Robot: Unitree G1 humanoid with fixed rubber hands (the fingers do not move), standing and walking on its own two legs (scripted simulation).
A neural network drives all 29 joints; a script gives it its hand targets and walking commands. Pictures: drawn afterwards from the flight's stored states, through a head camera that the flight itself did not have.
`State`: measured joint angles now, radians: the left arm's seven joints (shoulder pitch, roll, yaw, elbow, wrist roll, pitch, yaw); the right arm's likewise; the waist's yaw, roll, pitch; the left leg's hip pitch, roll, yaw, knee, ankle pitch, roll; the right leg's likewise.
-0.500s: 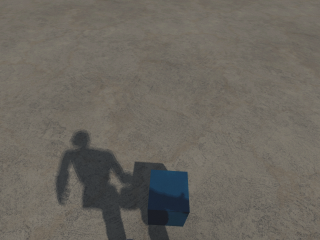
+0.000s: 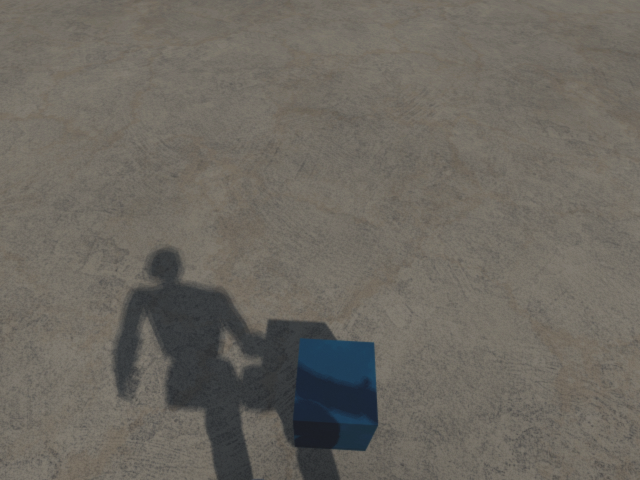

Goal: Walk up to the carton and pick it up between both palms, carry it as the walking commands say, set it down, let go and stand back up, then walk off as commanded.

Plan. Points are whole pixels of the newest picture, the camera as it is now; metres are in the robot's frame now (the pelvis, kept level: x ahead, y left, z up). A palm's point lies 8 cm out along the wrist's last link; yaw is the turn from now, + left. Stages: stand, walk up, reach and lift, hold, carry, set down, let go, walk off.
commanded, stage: walk up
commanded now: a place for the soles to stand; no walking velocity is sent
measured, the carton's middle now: (333, 396) +0.45 -0.04 -0.61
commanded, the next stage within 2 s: reach and lift in 0.36 s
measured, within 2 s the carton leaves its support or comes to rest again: neither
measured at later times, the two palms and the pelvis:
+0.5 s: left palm out of the picture +0.10 +0.29 -0.11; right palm out of the picture +0.10 -0.31 -0.10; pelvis -0.01 +0.00 +0.00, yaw +0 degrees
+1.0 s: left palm (137, 448) +0.20 +0.27 -0.14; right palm (516, 457) +0.20 -0.27 -0.13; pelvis +0.01 +0.01 -0.03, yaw +0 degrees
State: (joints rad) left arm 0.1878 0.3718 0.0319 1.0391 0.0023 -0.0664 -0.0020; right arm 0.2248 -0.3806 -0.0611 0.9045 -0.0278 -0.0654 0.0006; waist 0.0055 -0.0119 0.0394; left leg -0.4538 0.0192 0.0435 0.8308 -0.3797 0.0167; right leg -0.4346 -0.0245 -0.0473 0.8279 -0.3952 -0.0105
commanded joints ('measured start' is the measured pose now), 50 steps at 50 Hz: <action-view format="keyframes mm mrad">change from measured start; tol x16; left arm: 1 -50 216 37 -81 3 -6 13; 18 -17 206 43 -54 11 5 2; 19 -368 -1 88 -405 -36 52 -11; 20 -368 77 125 -523 22 95 -15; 31 -124 53 166 -436 92 175 -19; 50 -420 -34 65 -618 -84 113 48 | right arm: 1 -17 -222 -29 -6 10 -32 -17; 18 -41 -287 -43 -14 -1 -26 -19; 19 -392 -119 -116 -364 41 40 21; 24 -288 -209 -163 -432 -53 131 37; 50 -480 -131 -173 -390 43 74 -6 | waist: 1 -4 40 -216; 12 -17 -79 -126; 18 5 109 -135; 21 -3 26 130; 50 -37 133 -498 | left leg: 1 194 126 -205 -206 245 81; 12 43 15 -59 -126 -81 33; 17 219 246 -436 -369 -127 173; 18 201 261 -424 -334 -27 179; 19 -175 -7 -65 -198 -184 -17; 25 39 -34 3 -189 -168 -53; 50 45 -20 -108 158 688 -68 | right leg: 1 84 -96 141 -120 273 -60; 12 102 -219 344 -322 -54 -156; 17 -59 -16 66 -70 -46 -26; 21 -114 29 -15 -217 -281 -13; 28 7 44 -48 -162 -81 -3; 50 -356 61 42 115 358 -19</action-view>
